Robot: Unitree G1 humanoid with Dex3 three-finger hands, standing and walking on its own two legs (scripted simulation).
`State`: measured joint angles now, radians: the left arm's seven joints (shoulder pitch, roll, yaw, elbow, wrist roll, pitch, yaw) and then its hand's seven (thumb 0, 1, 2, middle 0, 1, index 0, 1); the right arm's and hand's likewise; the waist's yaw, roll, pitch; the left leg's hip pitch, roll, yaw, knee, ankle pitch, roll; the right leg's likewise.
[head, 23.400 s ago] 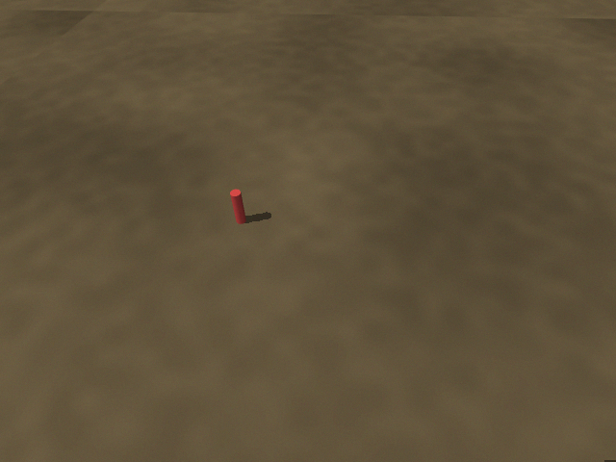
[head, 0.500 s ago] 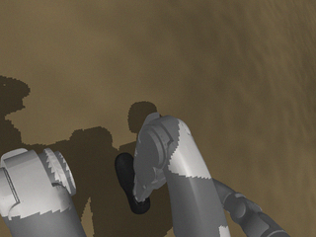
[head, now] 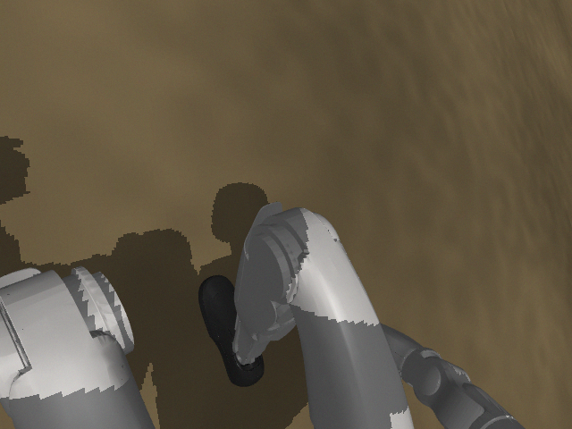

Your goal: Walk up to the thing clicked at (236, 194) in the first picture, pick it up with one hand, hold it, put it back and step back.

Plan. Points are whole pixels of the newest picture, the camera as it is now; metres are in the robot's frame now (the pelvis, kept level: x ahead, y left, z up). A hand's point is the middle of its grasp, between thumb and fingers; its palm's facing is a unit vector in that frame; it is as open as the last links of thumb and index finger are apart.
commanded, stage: open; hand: left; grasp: from the side
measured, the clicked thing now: out of the picture +0.46 +0.28 -0.21
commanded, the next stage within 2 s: withdraw in 0.18 s
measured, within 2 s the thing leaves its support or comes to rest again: neither
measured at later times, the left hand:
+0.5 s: hand out of the picture +0.46 +0.28 -0.17, palm faces +0.37 -0.93 +0.03, open 15.1 cm
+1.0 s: hand out of the picture +0.40 +0.40 -0.05, palm faces +0.34 -0.89 -0.31, open 17.4 cm
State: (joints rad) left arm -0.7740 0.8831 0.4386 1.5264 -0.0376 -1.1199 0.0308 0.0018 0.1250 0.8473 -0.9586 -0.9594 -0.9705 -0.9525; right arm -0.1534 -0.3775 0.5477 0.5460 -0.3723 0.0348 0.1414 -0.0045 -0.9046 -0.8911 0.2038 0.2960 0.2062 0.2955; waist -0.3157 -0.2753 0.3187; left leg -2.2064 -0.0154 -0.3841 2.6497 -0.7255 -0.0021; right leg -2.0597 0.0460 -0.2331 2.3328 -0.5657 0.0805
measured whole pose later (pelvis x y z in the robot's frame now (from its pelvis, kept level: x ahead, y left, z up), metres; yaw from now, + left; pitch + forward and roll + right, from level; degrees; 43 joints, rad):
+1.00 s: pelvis +0.01 +0.00 +0.04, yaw +6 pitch +25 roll -14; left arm -0.68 0.82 0.47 1.11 0.14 -0.51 -0.11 -0.02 -0.56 0.08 -0.09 -0.07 -0.08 -0.07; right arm 0.05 -0.29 0.21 0.58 -0.12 0.14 0.10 0.00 -0.93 -0.91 0.20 0.30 0.21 0.30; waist -0.18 -0.09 0.01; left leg -2.23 0.00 -0.19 2.45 -0.68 0.03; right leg -2.12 -0.01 -0.10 2.25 -0.60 0.04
